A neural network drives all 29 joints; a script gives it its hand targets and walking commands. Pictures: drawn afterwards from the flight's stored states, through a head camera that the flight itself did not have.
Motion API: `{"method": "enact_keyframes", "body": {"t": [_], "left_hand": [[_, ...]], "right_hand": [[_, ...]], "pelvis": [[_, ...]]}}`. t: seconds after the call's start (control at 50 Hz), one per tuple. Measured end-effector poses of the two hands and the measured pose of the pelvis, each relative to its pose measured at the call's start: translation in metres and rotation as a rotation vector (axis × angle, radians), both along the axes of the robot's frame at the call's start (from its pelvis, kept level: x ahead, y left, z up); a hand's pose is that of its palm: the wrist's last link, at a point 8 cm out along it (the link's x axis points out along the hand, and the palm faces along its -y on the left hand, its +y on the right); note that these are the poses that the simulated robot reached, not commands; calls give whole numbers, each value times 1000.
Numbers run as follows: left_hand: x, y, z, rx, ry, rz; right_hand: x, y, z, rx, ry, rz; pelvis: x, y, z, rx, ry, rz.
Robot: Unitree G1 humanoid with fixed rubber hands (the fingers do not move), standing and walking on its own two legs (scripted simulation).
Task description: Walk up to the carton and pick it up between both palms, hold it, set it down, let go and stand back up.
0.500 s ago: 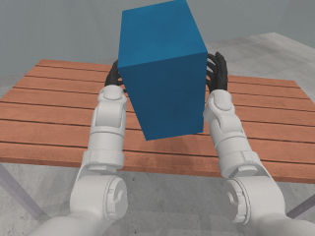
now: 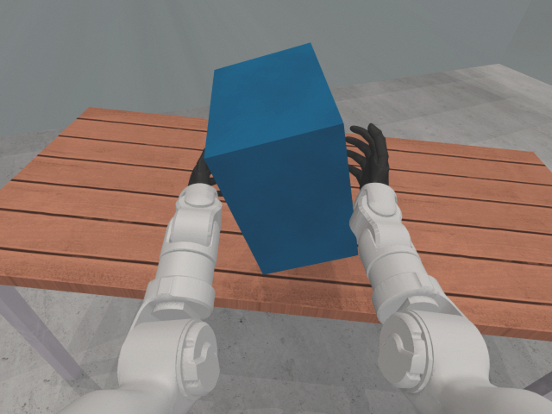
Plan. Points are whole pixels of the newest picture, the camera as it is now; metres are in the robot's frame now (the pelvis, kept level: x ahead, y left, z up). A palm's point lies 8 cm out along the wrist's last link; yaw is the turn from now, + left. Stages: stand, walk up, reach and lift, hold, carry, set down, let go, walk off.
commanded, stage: set down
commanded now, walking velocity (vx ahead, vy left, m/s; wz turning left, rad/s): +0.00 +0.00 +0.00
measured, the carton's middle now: (286, 162) +0.47 -0.05 +0.14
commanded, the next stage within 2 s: none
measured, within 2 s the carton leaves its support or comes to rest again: neither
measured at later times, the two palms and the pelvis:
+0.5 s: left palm (218, 179) +0.42 +0.07 +0.15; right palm (387, 178) +0.38 -0.18 +0.18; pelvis +0.01 -0.01 +0.00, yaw -3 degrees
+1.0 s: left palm (230, 188) +0.44 +0.05 +0.11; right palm (385, 193) +0.39 -0.20 +0.14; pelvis +0.02 +0.01 +0.00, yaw -4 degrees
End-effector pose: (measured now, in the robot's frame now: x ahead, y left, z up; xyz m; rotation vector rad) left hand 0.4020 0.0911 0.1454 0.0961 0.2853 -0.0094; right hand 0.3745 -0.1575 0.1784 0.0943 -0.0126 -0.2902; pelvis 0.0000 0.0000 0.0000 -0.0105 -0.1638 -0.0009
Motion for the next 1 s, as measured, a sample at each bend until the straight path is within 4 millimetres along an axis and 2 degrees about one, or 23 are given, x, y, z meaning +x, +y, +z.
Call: {"method": "enact_keyframes", "body": {"t": [0.1,0.28,0.46,0.66,0.82,1.0], "left_hand": [[5,-16,-4,-9,7,-25],[13,-38,9,-15,5,-61],[17,-29,9,-36,6,-48],[25,-14,-21,-44,41,-42],[32,-25,-36,-36,57,-50],[41,-42,-33,-52,52,-73]], "right_hand": [[-2,-15,-3,-9,8,-28],[-3,-36,7,-1,6,-68],[1,-28,6,13,7,-44],[8,-14,-26,22,63,-33],[14,-24,-41,15,90,-62],[15,-40,-40,0,95,-88]], "pelvis": [[-1,-2,0,0,22,-4],[0,-4,1,11,32,-35],[7,-5,1,18,22,-44],[14,-2,1,14,53,-31],[17,4,1,8,125,-45],[19,6,1,12,172,-72]]}}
